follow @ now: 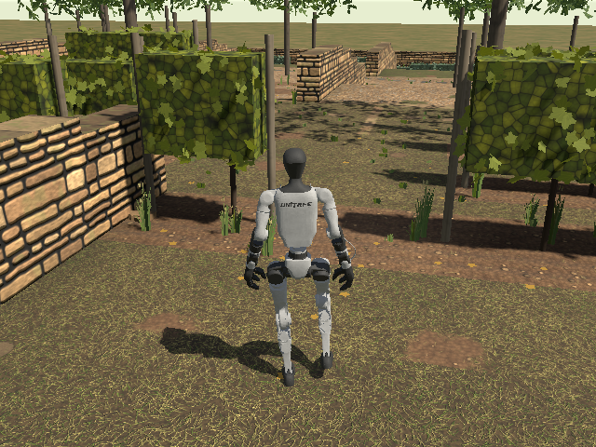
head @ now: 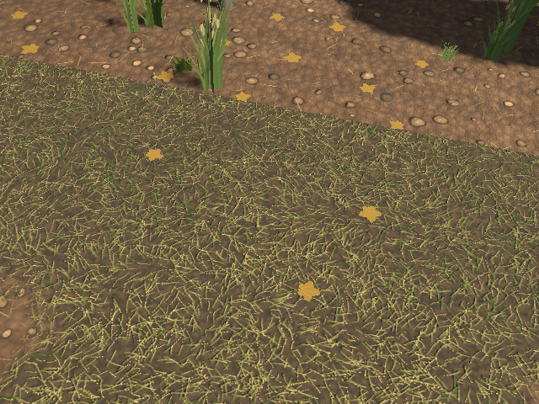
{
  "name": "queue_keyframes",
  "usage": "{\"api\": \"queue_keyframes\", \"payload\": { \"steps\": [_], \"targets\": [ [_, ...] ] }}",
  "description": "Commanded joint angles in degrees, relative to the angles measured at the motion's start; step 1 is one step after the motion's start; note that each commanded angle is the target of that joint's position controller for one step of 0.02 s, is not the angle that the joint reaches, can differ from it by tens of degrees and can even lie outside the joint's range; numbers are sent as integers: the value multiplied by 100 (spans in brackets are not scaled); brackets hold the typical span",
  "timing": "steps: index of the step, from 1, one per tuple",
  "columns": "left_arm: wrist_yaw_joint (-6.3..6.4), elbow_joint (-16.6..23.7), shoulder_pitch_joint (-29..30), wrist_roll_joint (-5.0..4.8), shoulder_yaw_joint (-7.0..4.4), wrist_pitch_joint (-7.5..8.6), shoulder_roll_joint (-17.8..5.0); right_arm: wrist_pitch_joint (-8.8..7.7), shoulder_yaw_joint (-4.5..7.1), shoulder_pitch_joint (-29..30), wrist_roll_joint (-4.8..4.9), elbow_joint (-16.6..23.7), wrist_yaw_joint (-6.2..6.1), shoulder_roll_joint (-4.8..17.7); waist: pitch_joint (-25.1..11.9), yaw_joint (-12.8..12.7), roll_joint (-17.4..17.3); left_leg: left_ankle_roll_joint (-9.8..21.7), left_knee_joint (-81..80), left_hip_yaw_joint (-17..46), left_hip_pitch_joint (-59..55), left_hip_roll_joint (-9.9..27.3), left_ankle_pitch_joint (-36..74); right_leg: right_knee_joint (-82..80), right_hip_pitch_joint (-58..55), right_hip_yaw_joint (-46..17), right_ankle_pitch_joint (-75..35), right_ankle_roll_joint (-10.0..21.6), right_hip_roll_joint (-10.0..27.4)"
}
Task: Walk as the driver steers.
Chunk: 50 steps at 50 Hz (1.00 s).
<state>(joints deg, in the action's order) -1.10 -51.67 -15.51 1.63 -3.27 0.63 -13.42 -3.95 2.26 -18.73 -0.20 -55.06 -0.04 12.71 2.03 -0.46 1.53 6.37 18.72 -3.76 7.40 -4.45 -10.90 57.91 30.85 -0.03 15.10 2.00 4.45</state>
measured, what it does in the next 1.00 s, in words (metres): goes down: right foot, then left foot 0.16 m lower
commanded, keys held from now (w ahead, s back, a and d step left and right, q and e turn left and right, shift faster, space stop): w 0.70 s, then w+e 0.30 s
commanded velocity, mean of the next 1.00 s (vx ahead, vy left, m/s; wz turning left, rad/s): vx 0.50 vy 0.00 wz -0.07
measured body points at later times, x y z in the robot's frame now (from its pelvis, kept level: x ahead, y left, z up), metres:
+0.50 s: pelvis +0.23 -0.04 -0.01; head +0.23 -0.05 +0.44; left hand +0.20 +0.22 -0.15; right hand +0.30 -0.30 -0.15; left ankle +0.27 +0.10 -0.67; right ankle +0.16 -0.10 -0.75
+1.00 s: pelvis +0.53 +0.01 -0.18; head +0.57 +0.03 +0.27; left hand +0.54 +0.27 -0.33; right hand +0.58 -0.24 -0.31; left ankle +0.55 +0.09 -0.91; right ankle +0.42 -0.11 -0.73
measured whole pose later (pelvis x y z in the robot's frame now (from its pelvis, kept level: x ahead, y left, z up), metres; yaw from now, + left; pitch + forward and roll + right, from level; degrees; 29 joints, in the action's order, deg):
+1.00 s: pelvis +0.53 +0.01 -0.18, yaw -7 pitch +1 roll +0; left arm 1.5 -57.9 -19.6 1.5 -2.6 1.2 -13.8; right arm -5.1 2.5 -12.8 -2.1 -54.7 0.5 10.9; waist 4.4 -2.8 2.4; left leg 3.9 31.0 -6.1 15.9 -0.9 -15.7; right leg 90.8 31.5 -1.6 27.4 4.6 1.1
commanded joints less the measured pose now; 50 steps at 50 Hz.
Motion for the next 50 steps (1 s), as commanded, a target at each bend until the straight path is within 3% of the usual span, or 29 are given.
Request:
{"api": "queue_keyframes", "payload": {
  "steps": [1,3,5,6,9,11,12,13,14,15,16,17,19,24,26,28,30,34,38,40,42,43,44,45,46,47,48,49,50],
  "targets": [
    [-39,348,214,17,-93,-25,-348,-137,120,-22,72,207,-41,687,292,-118,-434,481,-1065,994,200,1349,2047,-882,218,53,-807,-129,22],
    [-74,423,521,53,0,-15,-142,-131,133,-222,21,74,-28,724,128,-23,-652,378,-919,679,234,1226,2785,-1125,-215,286,-1341,-114,-167],
    [-59,384,525,-19,4,-11,-230,-150,130,-206,-18,89,-15,752,-97,-31,-622,304,-807,447,419,1113,2858,-1074,-802,487,-1804,-52,-366],
    [-43,234,291,7,-33,-37,-347,-155,152,-447,-93,-39,-15,828,-167,-34,-757,384,-587,634,-7,1448,3017,-517,-536,252,-1927,54,-230],
    [-53,385,789,142,-57,16,-541,-107,113,-777,-152,-141,-57,715,211,154,-417,662,-244,907,-869,1745,2985,-486,518,93,-1249,224,-91],
    [-38,538,1085,82,16,63,-402,-42,115,-641,-137,-74,-67,792,421,212,-422,679,-161,798,-571,1517,3135,-1375,-166,543,-99,219,-435],
    [-31,233,199,142,-54,70,-533,-51,149,-446,-208,-64,-73,834,82,-204,-589,631,552,675,-536,1706,4427,-1068,-921,371,-449,416,-412],
    [-23,109,-197,43,-57,100,-517,-46,128,-340,-141,8,-65,843,-141,-304,-523,544,1063,502,-371,1405,4659,-1859,-1567,605,569,427,-755],
    [-27,-155,-1009,47,-105,161,-582,-28,151,-303,-93,-25,-54,886,-346,-724,-391,423,2211,413,-2,1200,4434,-2517,-2606,571,50,498,-778],
    [30,-317,-1798,123,-260,249,-1151,-43,107,-291,-40,115,-57,660,-690,-1025,530,176,4345,122,1048,741,2446,-3232,-3628,-967,-79,877,372],
    [-44,-190,-1569,52,-184,325,-1227,-68,54,-937,-157,140,-45,126,-735,-222,1060,89,5781,551,2571,-50,-2256,-3258,-4262,-2849,-1552,1215,1616],
    [-24,-180,-1419,-136,-216,295,-1193,-95,160,-734,-63,152,-40,607,-471,-415,975,96,5992,878,3362,-59,-1921,-4003,-3892,-3476,-1297,1780,1760],
    [-57,75,-431,-139,-89,362,-687,-15,299,-104,-21,219,-22,937,401,-17,32,-13,5390,1015,3211,537,-1081,-4218,-2666,-2332,-1552,1660,1432],
    [135,-176,-936,-164,-110,447,-800,310,185,611,-216,301,202,392,486,119,36,-435,4103,420,2966,823,5,-4590,-2463,-893,-2853,1184,733],
    [165,-312,-1368,-62,-109,444,-804,348,208,792,-207,277,239,450,288,-38,73,-375,4136,270,3445,834,805,-4263,-2994,-625,-3023,1106,631],
    [180,-431,-1520,-39,-39,584,-610,215,245,1628,-105,611,232,516,502,-234,298,-380,3190,363,4073,883,1379,-4430,-3300,-602,-1882,895,369],
    [182,-450,-1271,-41,-36,698,-636,127,192,2253,-147,800,296,444,767,-318,193,-403,1890,102,3263,753,2706,-4659,-2418,-471,-671,829,121],
    [127,-419,-994,-60,59,727,-548,123,158,1985,-148,740,361,444,513,-211,106,-79,1431,168,1880,775,4274,-3966,-1880,-336,-391,713,176],
    [270,-665,-1676,202,135,505,-507,97,132,2553,-168,994,272,535,785,-701,-84,-228,463,313,2551,899,3531,-2579,-3167,-680,-683,750,202],
    [400,-697,-1736,265,136,369,-609,-17,104,1895,-179,788,209,479,532,-493,-242,-290,-489,462,1963,988,3679,-1321,-3601,-744,-1159,786,8],
    [437,-743,-1626,33,75,238,-739,-91,180,150,-311,195,103,663,-189,276,-567,-291,-1096,270,-190,1005,4263,1138,-2904,-604,-1615,753,-306],
    [393,-679,-1509,-85,44,198,-639,-81,317,-642,-336,-64,96,1084,-565,602,-994,-131,-544,588,-1785,1503,4959,2935,-1450,-430,777,631,-754],
    [419,-696,-2361,-369,42,221,-266,-132,308,-1253,-349,-169,148,1331,-1411,193,-1640,-97,2161,944,-3980,2465,8515,4527,594,-414,3646,451,-1030],
    [498,-646,-2307,-500,64,260,-433,-118,336,-1525,-195,-85,232,1233,-2098,533,-1757,336,2451,1710,-5116,3163,7759,4616,2061,-508,3095,498,-683],
    [506,-621,-1798,-313,47,230,-565,-64,323,-1332,-175,48,217,977,-2024,697,-1020,452,1845,1802,-4406,3011,5344,4577,2370,-367,2550,501,-354],
    [429,-475,-1359,-150,54,166,-488,-59,369,-1000,-254,90,97,1068,-1796,619,-1149,927,1019,2463,-3367,3205,2485,4899,2559,-78,2027,367,-307],
    [324,-229,-491,56,-25,186,-669,-134,220,-362,-185,301,3,659,-1190,471,-332,738,288,2186,-1975,2958,1303,3685,2293,-260,767,339,-33],
    [188,-86,-185,179,-51,133,-599,-223,217,-231,-160,255,-48,749,-567,308,-728,825,137,2337,-806,3121,1666,3261,1843,-344,598,232,70],
    [43,107,195,88,-20,52,-383,-263,152,6,-105,123,-61,588,200,-81,-360,534,-398,1542,511,2609,1833,1876,1308,-419,168,31,226]
  ]
}}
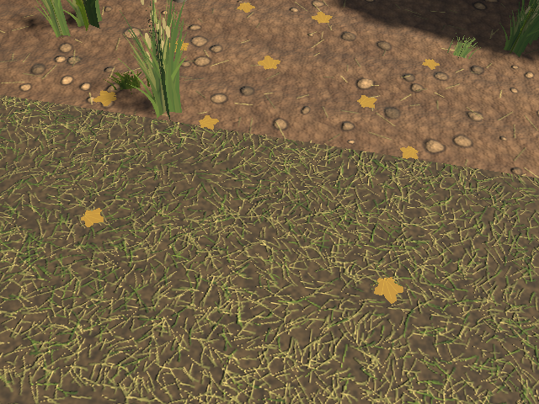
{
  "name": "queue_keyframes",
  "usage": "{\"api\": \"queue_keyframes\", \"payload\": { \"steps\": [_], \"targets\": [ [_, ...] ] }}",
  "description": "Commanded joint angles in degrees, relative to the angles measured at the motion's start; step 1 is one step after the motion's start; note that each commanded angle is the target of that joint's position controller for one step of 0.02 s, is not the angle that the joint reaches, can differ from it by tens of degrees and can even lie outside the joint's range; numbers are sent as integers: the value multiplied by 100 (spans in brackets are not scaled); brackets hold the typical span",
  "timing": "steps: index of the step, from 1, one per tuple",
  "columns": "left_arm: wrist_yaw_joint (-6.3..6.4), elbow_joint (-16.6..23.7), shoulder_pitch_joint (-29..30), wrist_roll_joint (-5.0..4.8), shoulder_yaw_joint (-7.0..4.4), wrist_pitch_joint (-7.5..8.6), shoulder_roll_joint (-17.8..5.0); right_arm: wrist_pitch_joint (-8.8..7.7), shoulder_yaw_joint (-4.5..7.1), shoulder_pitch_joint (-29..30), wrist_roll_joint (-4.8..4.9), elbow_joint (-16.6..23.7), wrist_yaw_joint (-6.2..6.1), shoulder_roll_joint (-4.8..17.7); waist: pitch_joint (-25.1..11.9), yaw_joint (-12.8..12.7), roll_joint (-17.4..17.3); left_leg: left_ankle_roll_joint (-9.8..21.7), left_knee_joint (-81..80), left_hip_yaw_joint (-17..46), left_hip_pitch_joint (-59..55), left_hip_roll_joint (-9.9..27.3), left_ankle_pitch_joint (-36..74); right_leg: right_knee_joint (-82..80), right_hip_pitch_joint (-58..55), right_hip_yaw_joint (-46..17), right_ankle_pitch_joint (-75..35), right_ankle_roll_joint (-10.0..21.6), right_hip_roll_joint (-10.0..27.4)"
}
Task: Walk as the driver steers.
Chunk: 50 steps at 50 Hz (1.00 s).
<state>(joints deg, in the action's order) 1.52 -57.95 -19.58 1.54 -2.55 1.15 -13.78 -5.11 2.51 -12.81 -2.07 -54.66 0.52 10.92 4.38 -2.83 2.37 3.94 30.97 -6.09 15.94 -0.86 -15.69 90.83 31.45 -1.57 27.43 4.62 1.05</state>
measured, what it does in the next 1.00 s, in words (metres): walks ahead, turning right: right foot, then left foot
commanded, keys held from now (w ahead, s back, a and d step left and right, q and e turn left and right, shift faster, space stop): w+e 0.66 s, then w+q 0.34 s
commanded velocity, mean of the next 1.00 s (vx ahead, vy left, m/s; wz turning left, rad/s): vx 0.50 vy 0.00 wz -0.36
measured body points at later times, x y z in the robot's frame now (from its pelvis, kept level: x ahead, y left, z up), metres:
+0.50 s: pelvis +0.25 -0.06 +0.01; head +0.27 -0.08 +0.46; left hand +0.39 +0.19 -0.12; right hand +0.29 -0.34 -0.12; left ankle +0.33 +0.10 -0.65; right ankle +0.25 -0.09 -0.73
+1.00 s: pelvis +0.53 -0.09 +0.01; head +0.56 -0.09 +0.45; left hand +0.70 +0.13 -0.13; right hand +0.51 -0.37 -0.12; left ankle +0.59 -0.04 -0.73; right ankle +0.42 -0.18 -0.65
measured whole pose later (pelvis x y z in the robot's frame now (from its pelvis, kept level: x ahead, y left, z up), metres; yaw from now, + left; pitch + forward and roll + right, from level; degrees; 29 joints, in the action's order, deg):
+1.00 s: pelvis +0.53 -0.09 +0.01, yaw -21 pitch +0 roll +0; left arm -0.8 -48.5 -15.7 2.5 -2.2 3.9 -15.4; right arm -2.9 2.7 -15.2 -0.7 -49.1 1.3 14.6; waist 3.0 -0.6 1.9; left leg 5.1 24.3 0.0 14.6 -5.7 -9.4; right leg 64.0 23.1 -1.6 18.1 3.1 -0.5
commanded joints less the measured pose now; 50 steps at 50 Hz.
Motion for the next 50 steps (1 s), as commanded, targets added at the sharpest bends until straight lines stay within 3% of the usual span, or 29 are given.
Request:
{"api": "queue_keyframes", "payload": {
  "steps": [1,3,5,8,11,13,14,15,16,17,18,19,20,21,22,24,29,33,36,39,40,41,42,43,44,45,46,48,50],
  "targets": [
    [-328,783,608,117,-39,-35,-129,-205,111,-457,80,101,-127,748,139,30,-617,673,-1830,1279,339,1894,2365,-2231,545,-126,-1526,-319,492],
    [-460,861,555,68,22,5,52,-272,104,-151,130,139,-126,718,14,-208,-1028,540,-1815,491,685,1467,3066,-3416,-223,58,-2494,-250,452],
    [-488,863,648,-31,76,35,67,-287,116,-131,159,189,-67,714,-216,-174,-995,457,-1804,97,426,1358,3506,-4352,-749,333,-3048,-57,306],
    [-489,1136,1412,-11,69,-6,-75,-169,149,-673,199,71,-85,805,-130,110,-659,345,-1823,14,-674,1622,3449,-4836,-375,538,-2767,194,256],
    [-489,1281,1758,92,8,-7,-223,5,179,-1063,73,-23,-152,991,-84,237,-511,287,-1125,-302,-1658,1628,4513,-5266,-308,885,-1783,444,-111],
    [-455,1135,1125,86,-85,23,-347,121,211,-1173,30,4,-172,1189,-549,-4,-545,256,269,-538,-1860,1615,5326,-5565,-1148,1047,-1228,643,-532],
    [-401,905,306,119,-188,65,-534,173,214,-1146,39,79,-161,1249,-970,-372,-374,110,1544,-693,-1313,1540,4799,-6015,-2294,799,-1333,839,-575],
    [-320,807,-379,160,-368,80,-1142,179,152,-1181,44,319,-128,1016,-1572,-552,436,-95,3484,-842,-64,1208,2380,-6323,-3568,-1019,-1003,1257,716],
    [-320,977,-196,-3,-451,-30,-1598,132,128,-1006,121,770,-3,771,-1932,-236,1366,-370,5262,-115,2272,-173,-1709,-7444,-4800,-4406,-729,2154,2057],
    [-266,949,-179,-85,-437,-113,-1464,103,178,-239,7,899,7,1110,-1309,-429,178,-321,5202,719,3050,212,-1241,-7602,-4533,-3859,-619,1922,1880],
    [-214,899,98,-95,-372,-111,-1242,40,136,-82,88,964,26,970,-594,-219,60,-294,4772,754,3111,467,-801,-7596,-3785,-3070,-1034,1721,1731],
    [-197,880,343,-95,-309,-76,-988,24,131,-220,102,875,-2,918,-126,115,-319,-313,4075,751,2656,659,-546,-7690,-2933,-2474,-1814,1419,1396],
    [-171,938,626,-129,-270,-23,-867,121,124,-309,18,812,-20,869,-81,349,-385,-346,3693,763,2116,758,-418,-7770,-2426,-1930,-2349,1131,969],
    [-164,984,692,-105,-258,45,-860,228,99,-576,-46,769,-21,808,-218,479,-86,-413,3513,745,1757,757,-377,-7766,-2199,-1714,-2980,1182,928],
    [-186,973,587,-129,-250,130,-822,307,109,-523,-71,772,-27,845,-309,475,-90,-474,3453,707,1627,727,-330,-7764,-2140,-1595,-3545,1215,829],
    [-193,926,416,-164,-300,191,-966,370,115,-294,-49,872,-3,786,-393,487,-176,-590,3021,651,1678,687,1,-7815,-2132,-1384,-3629,1174,628],
    [-175,832,-276,-169,-346,179,-1038,387,121,873,-21,1274,28,802,-235,64,-24,-764,1937,683,2386,612,978,-7891,-2635,-1593,-3275,974,541],
    [-157,819,-646,-126,-349,173,-1001,344,67,1477,-15,1497,81,800,-191,-177,96,-701,1242,725,2507,443,1248,-7680,-3079,-1779,-3489,936,543],
    [-108,730,-875,-76,-278,210,-860,256,-15,1732,6,1589,142,725,-121,-306,183,-494,537,508,2223,339,1370,-7606,-3396,-1594,-3968,829,647],
    [-68,726,-690,-27,-261,291,-984,189,22,1275,35,1501,133,900,-124,-34,352,-125,-21,411,1212,166,976,-7405,-3423,-1425,-4838,543,819],
    [-62,723,-620,-18,-265,319,-1051,172,77,822,56,1364,89,1016,-330,168,361,-4,-115,335,629,-22,723,-6947,-3484,-1279,-5734,454,778],
    [-80,704,-542,-11,-262,325,-1086,134,134,56,66,1107,28,1105,-715,546,171,141,-463,233,-222,-194,768,-5986,-3483,-983,-6291,357,564],
    [-92,785,-481,-22,-225,353,-1009,87,208,-822,17,920,-46,1319,-1300,941,-95,385,-498,819,-1481,333,584,-4698,-2838,-759,-5511,272,364],
    [-142,944,-1014,-205,-118,382,-536,82,367,-1451,-96,877,-74,1975,-2080,824,-1336,1160,-689,3454,-3091,1853,118,-2518,-1128,-246,-2878,-43,-472],
    [-150,918,-1070,-72,-148,391,-754,184,371,-1169,87,773,17,1814,-1937,605,-1569,1461,-1541,5156,-3043,2242,-30,-1812,-32,-275,56,-32,-794],
    [-149,980,-600,61,-160,373,-868,217,298,-582,183,902,71,1451,-926,409,-862,1397,-1573,4532,-2233,2039,-613,-1579,408,-411,-356,4,-344],
    [-185,1092,-114,82,-126,408,-837,213,226,-246,175,975,101,1156,-482,397,-400,1283,-1697,3803,-1545,1775,-285,-1855,406,-381,-785,-14,-106],
    [-234,1229,118,124,-93,355,-732,175,150,-243,142,863,75,963,-149,198,-471,1046,-1875,2965,-845,1244,869,-2494,158,-296,-1004,-128,172],
    [-261,1260,66,147,-45,257,-624,96,181,-465,181,745,63,1057,-327,131,-631,1055,-1918,2614,-761,1022,1786,-2793,-48,-145,-1062,-303,195]
  ]
}}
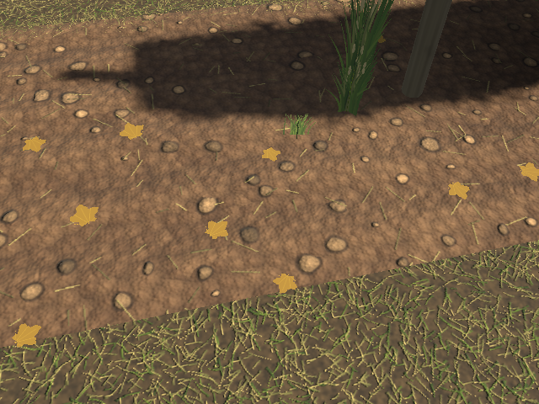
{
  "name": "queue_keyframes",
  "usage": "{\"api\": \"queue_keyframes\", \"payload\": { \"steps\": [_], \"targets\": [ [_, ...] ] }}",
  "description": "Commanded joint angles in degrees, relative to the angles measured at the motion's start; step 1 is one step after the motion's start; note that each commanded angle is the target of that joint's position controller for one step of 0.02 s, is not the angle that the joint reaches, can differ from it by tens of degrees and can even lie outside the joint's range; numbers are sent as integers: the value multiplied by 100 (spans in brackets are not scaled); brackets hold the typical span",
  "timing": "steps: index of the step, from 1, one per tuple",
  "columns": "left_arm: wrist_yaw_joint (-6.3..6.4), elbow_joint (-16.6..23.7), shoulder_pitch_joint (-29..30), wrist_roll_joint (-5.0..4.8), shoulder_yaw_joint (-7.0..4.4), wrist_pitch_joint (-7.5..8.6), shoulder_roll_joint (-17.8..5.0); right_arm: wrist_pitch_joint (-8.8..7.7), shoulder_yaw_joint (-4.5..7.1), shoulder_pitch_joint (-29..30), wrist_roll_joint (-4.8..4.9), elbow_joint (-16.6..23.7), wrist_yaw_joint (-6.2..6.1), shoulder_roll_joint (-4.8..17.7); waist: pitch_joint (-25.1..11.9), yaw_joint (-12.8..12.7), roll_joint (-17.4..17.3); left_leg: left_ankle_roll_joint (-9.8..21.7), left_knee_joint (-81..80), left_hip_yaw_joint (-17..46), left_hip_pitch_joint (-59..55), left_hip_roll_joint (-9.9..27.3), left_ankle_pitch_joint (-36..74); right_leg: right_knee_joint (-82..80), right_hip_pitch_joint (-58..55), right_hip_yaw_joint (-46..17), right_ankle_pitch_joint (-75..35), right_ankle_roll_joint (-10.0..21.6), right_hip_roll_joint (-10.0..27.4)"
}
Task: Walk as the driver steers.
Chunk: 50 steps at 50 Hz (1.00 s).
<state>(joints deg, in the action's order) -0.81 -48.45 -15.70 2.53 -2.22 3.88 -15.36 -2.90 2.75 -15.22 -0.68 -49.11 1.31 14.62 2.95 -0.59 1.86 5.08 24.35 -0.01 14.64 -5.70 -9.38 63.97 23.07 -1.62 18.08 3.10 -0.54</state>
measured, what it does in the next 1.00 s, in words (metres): walks ahead, turning left: right foot, then left foot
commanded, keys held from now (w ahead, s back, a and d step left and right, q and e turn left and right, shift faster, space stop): w+q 0.54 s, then w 0.46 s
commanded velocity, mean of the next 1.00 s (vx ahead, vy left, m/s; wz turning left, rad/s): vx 0.50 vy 0.00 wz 0.37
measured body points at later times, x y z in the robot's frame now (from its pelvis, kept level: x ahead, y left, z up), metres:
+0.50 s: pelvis +0.26 -0.02 +0.00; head +0.29 -0.03 +0.45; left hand +0.35 +0.27 -0.09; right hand +0.38 -0.29 -0.13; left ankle +0.15 +0.06 -0.66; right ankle +0.33 -0.10 -0.74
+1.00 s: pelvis +0.47 +0.11 +0.00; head +0.49 +0.13 +0.45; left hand +0.38 +0.35 -0.15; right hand +0.70 -0.06 -0.11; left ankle +0.48 +0.18 -0.74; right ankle +0.43 -0.06 -0.65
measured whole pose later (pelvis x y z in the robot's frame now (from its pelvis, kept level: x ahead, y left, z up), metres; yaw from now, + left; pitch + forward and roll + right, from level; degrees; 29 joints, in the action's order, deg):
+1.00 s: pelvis +0.47 +0.11 +0.00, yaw +25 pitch +1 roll -1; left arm -0.8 -50.5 -20.9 0.8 -1.8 2.9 -14.1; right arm -2.8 1.5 -10.5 -1.6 -44.9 0.9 13.8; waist 2.2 -2.3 0.8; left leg 5.0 26.9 -3.8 16.9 -2.2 -9.8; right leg 62.7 19.8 2.0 21.3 2.7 2.7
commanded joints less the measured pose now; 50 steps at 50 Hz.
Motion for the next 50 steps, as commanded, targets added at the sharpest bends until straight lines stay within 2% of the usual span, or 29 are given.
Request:
{"api": "queue_keyframes", "payload": {
  "steps": [1,3,6,12,13,15,16,17,18,19,20,21,22,23,24,26,29,32,35,39,41,42,43,44,45,46,47,48,50],
  "targets": [
    [-34,357,-235,44,-65,-47,-442,-144,181,-340,70,143,-24,740,-222,-90,-571,983,-1281,1881,-622,1454,1390,-249,843,-82,-150,-236,369],
    [-38,529,208,26,-34,-89,-408,-135,215,-503,86,102,-52,823,-146,-15,-530,1009,-1406,1762,-579,1351,1357,-672,1095,21,-422,-398,411],
    [-57,847,1046,6,20,-106,-339,-90,238,-818,94,45,-73,818,-3,214,-547,855,-1461,1691,-606,1177,1361,-1579,1306,125,-1085,-575,406],
    [-75,1238,2012,-89,107,-38,-300,-18,290,-1316,15,32,-142,896,-113,563,-616,693,-885,1958,-1196,1211,2113,-2735,1139,95,-1511,-570,130],
    [-61,1283,2034,-101,104,-16,-339,-12,302,-1303,-5,63,-160,921,-137,537,-645,654,-752,2064,-1264,1255,2210,-2893,1013,45,-1427,-530,94],
    [-26,1238,1700,-116,67,31,-482,-2,335,-1037,-28,183,-197,1009,-204,297,-699,480,-458,2235,-1119,1290,2302,-3324,296,-40,-1123,-408,6],
    [13,1124,1300,-125,27,60,-577,-7,352,-867,-30,248,-191,1062,-335,104,-705,377,-144,2275,-934,1223,2552,-3522,-368,-10,-931,-324,-109],
    [76,945,674,-106,-33,117,-704,-33,354,-748,9,283,-156,1080,-633,-218,-495,244,579,2128,-704,960,2685,-3917,-1315,-7,-1025,-192,-122],
    [175,861,-63,2,-135,182,-1059,-83,295,-750,85,386,-98,864,-1263,-519,9,91,1837,1765,-172,619,1951,-4097,-2519,-776,-445,78,722],
    [258,901,-542,123,-242,133,-1505,-97,174,-1068,256,581,-105,341,-1919,-517,970,-95,3375,956,1291,-73,-933,-4406,-3933,-2718,325,495,2228],
    [229,850,-365,26,-289,23,-1509,-23,204,-1379,109,628,-138,637,-1934,-186,1329,-67,4153,621,2061,-38,-2287,-4754,-3691,-4198,720,886,2686],
    [198,935,-11,-23,-180,-17,-921,68,239,-1155,-23,464,-147,815,-1117,-81,411,-56,4497,660,2253,371,-1799,-4805,-2954,-3555,1076,835,2425],
    [169,948,238,-61,-89,-5,-554,88,223,-809,-61,482,-75,739,-567,-71,24,-103,4365,593,2176,526,-1379,-4971,-2289,-2672,645,726,2072],
    [160,928,343,-45,-51,17,-443,122,213,-684,-74,512,-20,632,-346,18,163,-150,4181,526,2043,674,-1173,-5138,-1906,-2007,48,589,1808],
    [168,848,271,-59,-43,64,-432,185,218,-602,-140,552,36,621,-225,66,398,-199,4083,470,1975,776,-1097,-5222,-1686,-1541,-485,533,1639],
    [134,737,93,-109,-79,171,-512,276,199,-550,-151,617,118,562,-280,120,487,-252,4112,380,1915,812,-866,-5313,-1578,-1036,-1318,562,1560],
    [87,581,-153,-147,-116,261,-546,301,164,-49,-160,806,188,488,-241,91,309,-330,3902,441,2319,856,-423,-5503,-1721,-558,-1861,672,1548],
    [47,397,-368,-133,-124,261,-556,274,99,425,-152,949,213,388,-110,29,273,-393,3124,430,2482,797,90,-5602,-1808,-84,-2167,676,1409],
    [14,254,-496,-161,-134,243,-602,228,-11,1034,-152,1115,249,265,5,-90,323,-387,1981,78,2050,767,579,-5615,-1707,357,-2303,585,1266],
    [37,-37,-942,-158,-174,149,-788,175,-68,1555,-159,1301,240,325,95,-228,388,-171,1103,-321,1601,715,213,-5398,-2111,396,-2727,543,1490],
    [57,-160,-1009,-159,-192,75,-894,128,-52,1405,-195,1266,180,400,-2,-112,422,22,779,-473,1185,548,-246,-4891,-2412,443,-3788,500,1556],
    [66,-213,-1009,-177,-191,38,-928,80,-21,950,-224,1113,137,439,-254,119,372,135,466,-555,556,370,-255,-4234,-2469,575,-4591,438,1477],
    [73,-238,-1030,-208,-152,9,-846,10,46,96,-284,795,77,554,-765,475,152,271,161,-559,-624,264,-37,-3192,-2165,815,-4696,320,1248],
    [71,-38,-938,-222,-67,23,-634,-30,164,-909,-388,572,-6,944,-1481,884,-329,535,89,582,-2115,1317,-552,-1680,-1090,948,-3036,184,1034],
    [-6,228,-1333,-288,55,33,-48,-5,316,-1138,-328,534,-80,1601,-2020,644,-1812,1240,-475,3383,-3515,2984,-549,257,1047,999,1019,-68,-17],
    [62,152,-881,-146,-133,-22,-717,36,323,-1016,-72,552,-108,1452,-1757,754,-901,1211,-636,3498,-3131,2857,-128,778,1529,109,1104,8,129],
    [35,254,-570,-191,-141,6,-650,28,230,-612,-44,524,-117,1156,-1011,515,-704,1080,-658,2579,-2481,2582,370,737,1659,-8,640,68,355],
    [10,232,-498,-218,-100,37,-512,-5,138,-337,-59,508,-90,818,-619,323,-511,903,-848,2002,-1812,2292,879,378,1453,8,305,68,513],
    [-23,79,-726,-108,-85,-102,-375,-72,39,-11,-14,480,-82,503,-363,-23,-624,620,-1229,1277,-1024,1851,1044,-61,879,64,26,-25,664]
  ]
}}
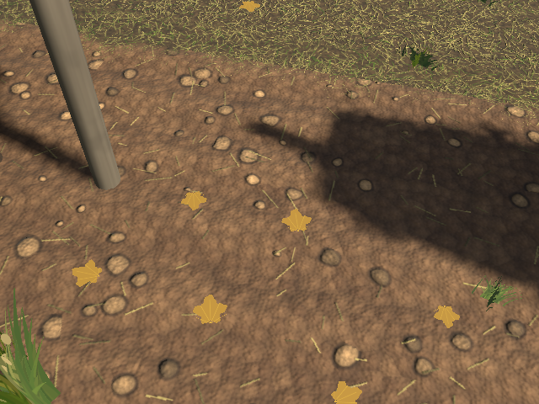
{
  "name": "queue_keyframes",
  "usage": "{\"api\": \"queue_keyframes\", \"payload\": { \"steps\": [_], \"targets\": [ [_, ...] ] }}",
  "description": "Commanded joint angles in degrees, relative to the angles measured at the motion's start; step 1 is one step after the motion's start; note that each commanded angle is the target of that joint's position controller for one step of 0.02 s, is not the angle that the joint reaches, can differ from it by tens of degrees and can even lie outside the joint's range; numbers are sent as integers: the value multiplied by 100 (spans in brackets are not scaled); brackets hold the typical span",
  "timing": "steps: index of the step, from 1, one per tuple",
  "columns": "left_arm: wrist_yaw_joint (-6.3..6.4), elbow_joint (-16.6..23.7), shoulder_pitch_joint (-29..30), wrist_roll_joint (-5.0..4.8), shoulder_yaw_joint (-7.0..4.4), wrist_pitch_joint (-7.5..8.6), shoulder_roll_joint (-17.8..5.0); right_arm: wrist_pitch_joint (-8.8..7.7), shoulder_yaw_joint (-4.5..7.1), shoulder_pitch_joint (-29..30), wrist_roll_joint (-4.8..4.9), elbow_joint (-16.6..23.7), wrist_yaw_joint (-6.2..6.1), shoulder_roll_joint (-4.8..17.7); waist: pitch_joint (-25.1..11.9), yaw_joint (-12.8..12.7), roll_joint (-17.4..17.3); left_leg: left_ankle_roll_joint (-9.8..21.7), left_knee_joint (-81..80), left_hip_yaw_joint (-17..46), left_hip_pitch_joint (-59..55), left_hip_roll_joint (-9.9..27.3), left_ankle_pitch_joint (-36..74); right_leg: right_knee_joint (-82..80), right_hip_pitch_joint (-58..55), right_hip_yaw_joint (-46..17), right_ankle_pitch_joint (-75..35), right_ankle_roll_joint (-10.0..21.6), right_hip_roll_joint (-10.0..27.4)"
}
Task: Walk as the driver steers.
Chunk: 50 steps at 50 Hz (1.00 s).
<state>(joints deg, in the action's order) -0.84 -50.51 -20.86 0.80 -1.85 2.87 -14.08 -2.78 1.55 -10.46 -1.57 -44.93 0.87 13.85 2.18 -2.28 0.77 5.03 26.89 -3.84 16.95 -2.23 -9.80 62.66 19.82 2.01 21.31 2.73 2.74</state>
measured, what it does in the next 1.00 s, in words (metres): walks ahead, turning right: right foot, then left foot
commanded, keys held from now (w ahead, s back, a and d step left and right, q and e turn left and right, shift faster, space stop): w+e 0.66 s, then w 0.34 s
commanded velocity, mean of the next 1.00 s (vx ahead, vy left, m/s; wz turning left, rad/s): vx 0.50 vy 0.00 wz -0.34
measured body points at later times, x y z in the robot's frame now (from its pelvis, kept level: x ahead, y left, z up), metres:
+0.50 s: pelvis +0.26 -0.05 -0.02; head +0.29 -0.07 +0.43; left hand +0.47 +0.16 -0.13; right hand +0.21 -0.31 -0.16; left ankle +0.10 +0.08 -0.64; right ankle +0.32 -0.12 -0.74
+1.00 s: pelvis +0.54 -0.10 -0.01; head +0.57 -0.10 +0.43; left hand +0.63 +0.17 -0.15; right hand +0.62 -0.40 -0.10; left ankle +0.66 -0.06 -0.74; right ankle +0.33 -0.12 -0.70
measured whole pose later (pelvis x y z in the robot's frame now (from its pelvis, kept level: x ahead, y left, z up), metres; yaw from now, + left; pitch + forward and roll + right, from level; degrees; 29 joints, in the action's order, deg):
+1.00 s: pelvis +0.54 -0.10 -0.01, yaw -25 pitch +1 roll +0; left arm 0.3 -52.1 -24.4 0.3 -3.1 3.3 -16.1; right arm -4.0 1.0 -4.7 -2.5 -42.2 0.5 14.4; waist 2.5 -3.5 0.6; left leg 3.7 31.8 -3.0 25.2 -1.1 -7.4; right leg 41.8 3.6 -7.1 25.2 4.9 -6.5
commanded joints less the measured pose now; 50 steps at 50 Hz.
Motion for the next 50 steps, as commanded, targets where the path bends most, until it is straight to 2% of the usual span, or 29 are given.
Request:
{"api": "queue_keyframes", "payload": {
  "steps": [1,4,8,12,15,18,19,20,21,22,23,24,25,26,27,28,29,31,33,35,38,42,44,45,46,47,48,49,50],
  "targets": [
    [-50,223,-320,82,-114,-69,-427,-135,158,-522,61,29,-39,577,-298,103,-639,686,-1587,1512,-1072,1528,1302,47,1017,-274,-342,-26,281],
    [-127,283,100,73,-140,-144,-372,-248,205,-753,69,-172,-67,669,-11,120,-477,660,-1973,1024,-1019,1472,1266,-158,1434,-383,-840,-97,263],
    [-153,485,844,60,-145,-153,-325,-290,181,-1036,55,-367,-80,614,221,256,-388,518,-2113,446,-1271,1424,1471,-855,1988,-493,-1651,-137,185],
    [-216,732,1589,86,-54,-126,-203,-320,156,-1201,58,-520,-125,614,384,425,-413,393,-2117,-80,-1470,1408,1900,-1924,1821,-77,-2255,-59,110],
    [-261,949,2007,105,-21,-109,-204,-283,163,-1461,42,-698,-188,700,454,535,-387,310,-1843,-308,-2025,1547,2578,-2507,1761,234,-2042,132,13],
    [-232,970,1780,118,-65,-114,-298,-218,190,-1401,13,-762,-249,890,162,347,-543,175,-904,-589,-2475,1629,4831,-2769,1141,599,-1279,454,-399],
    [-204,892,1440,130,-107,-112,-375,-177,210,-1361,-4,-770,-267,976,-76,188,-620,146,-264,-679,-2543,1641,5599,-2800,728,701,-954,592,-610],
    [-178,734,863,146,-178,-85,-492,-121,228,-1335,-14,-758,-277,1051,-429,-48,-624,119,674,-749,-2432,1625,5747,-2994,56,707,-789,744,-808],
    [-127,467,-36,212,-299,-46,-713,-92,229,-1248,14,-687,-278,1083,-910,-481,-442,-1,1993,-837,-1693,1511,4853,-3404,-1265,372,-945,981,-754],
    [-25,385,-697,259,-511,-65,-1378,-139,137,-1323,101,-387,-224,739,-1582,-637,417,-223,4042,-933,49,1074,2266,-3533,-2956,-1619,-539,1552,678],
    [-24,473,-420,84,-587,-110,-1700,-191,138,-1265,124,-69,-133,597,-2009,-294,1231,-435,5653,-130,1926,-173,-2137,-4375,-3886,-4589,-1368,2366,1862],
    [-3,429,-285,-66,-566,-153,-1507,-225,165,-635,14,11,-114,801,-1434,-400,251,-362,5656,700,2507,297,-1601,-4462,-3547,-3816,-1402,2140,1585],
    [35,422,15,-75,-497,-158,-1237,-299,127,-485,78,106,-88,727,-744,-214,58,-351,5204,658,2498,541,-1106,-4594,-2717,-3104,-1686,1916,1442],
    [43,426,248,-54,-424,-150,-971,-308,133,-524,71,61,-91,705,-305,50,-264,-373,4634,622,2188,718,-933,-4749,-1985,-2619,-2151,1635,1142],
    [63,433,422,-82,-380,-124,-847,-219,132,-556,-25,68,-93,682,-109,245,-263,-458,4297,627,1876,804,-926,-4844,-1462,-2241,-2534,1494,876],
    [58,464,512,-94,-348,-83,-763,-96,119,-700,-108,25,-82,631,-163,362,-180,-533,4053,618,1540,848,-866,-4924,-1178,-1986,-2718,1393,692],
    [45,464,481,-96,-346,-25,-794,0,112,-746,-140,45,-60,578,-224,415,-85,-605,3929,557,1434,821,-889,-4960,-1043,-1879,-2949,1439,592],
    [33,431,353,-93,-386,40,-956,94,104,-567,-138,148,-25,517,-197,418,-4,-726,3489,448,1512,817,-621,-5080,-860,-1715,-2924,1422,425],
    [36,397,145,-87,-407,43,-1020,112,104,-63,-121,337,-14,526,-27,274,79,-833,2923,391,1795,832,-159,-5194,-843,-1720,-2693,1329,321],
    [32,350,-66,-92,-392,45,-968,109,90,339,-99,448,3,507,27,101,172,-854,2292,358,1987,822,354,-5228,-1089,-1671,-2668,1176,269],
    [50,236,-420,-84,-362,71,-906,74,52,821,-69,578,45,457,1,-150,243,-766,1557,322,2032,737,922,-5133,-1572,-1606,-2996,991,289],
    [115,131,-695,-7,-327,87,-939,-1,26,1339,-27,764,83,499,78,-339,271,-559,895,247,1985,551,931,-4906,-2177,-1692,-3512,941,518],
    [159,123,-603,23,-329,99,-1021,-41,51,1243,-19,785,83,593,115,-205,333,-378,587,278,1646,457,620,-4740,-2317,-1757,-3857,845,679],
    [176,135,-471,29,-331,108,-1066,-61,78,964,-15,712,67,653,79,-42,366,-276,410,261,1207,357,402,-4567,-2271,-1714,-4261,751,695],
    [181,136,-369,37,-337,121,-1122,-82,130,527,-6,573,26,751,-90,160,386,-176,291,194,585,176,132,-4144,-2229,-1634,-5020,663,643],
    [158,119,-293,38,-328,125,-1131,-125,190,-238,-9,321,-35,840,-473,523,208,-50,-55,107,-348,35,187,-3239,-2128,-1415,-5405,564,411],
    [131,182,-283,10,-271,156,-982,-182,269,-1103,-93,145,-117,1085,-1068,894,-73,189,-144,728,-1684,663,-4,-1979,-1405,-1215,-4499,462,156],
    [95,324,-894,-192,-152,172,-454,-175,434,-1704,-215,122,-163,1734,-1915,787,-1238,875,-352,3198,-3348,2256,-693,102,284,-692,-1788,175,-693],
    [110,239,-938,-65,-197,154,-743,-83,428,-1522,-57,17,-91,1540,-1822,656,-1330,1144,-1127,4696,-3148,2644,-933,839,1186,-770,805,204,-1000]
  ]
}}
Velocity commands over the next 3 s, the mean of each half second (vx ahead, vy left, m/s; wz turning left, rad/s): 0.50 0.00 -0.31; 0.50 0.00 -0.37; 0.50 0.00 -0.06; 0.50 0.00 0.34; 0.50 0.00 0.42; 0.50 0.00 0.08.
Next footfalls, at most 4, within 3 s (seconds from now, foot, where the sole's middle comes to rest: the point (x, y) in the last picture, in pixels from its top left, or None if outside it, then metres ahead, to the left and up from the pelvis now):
0.42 right None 0.36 -0.13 -0.77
0.96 left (310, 319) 0.70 -0.07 -0.77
1.48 right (410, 268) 0.88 -0.36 -0.77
2.04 left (375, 184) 1.19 -0.29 -0.77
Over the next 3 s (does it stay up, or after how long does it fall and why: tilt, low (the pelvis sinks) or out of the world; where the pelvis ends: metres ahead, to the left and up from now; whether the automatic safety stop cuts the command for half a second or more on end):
stays up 1.54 -0.38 0.01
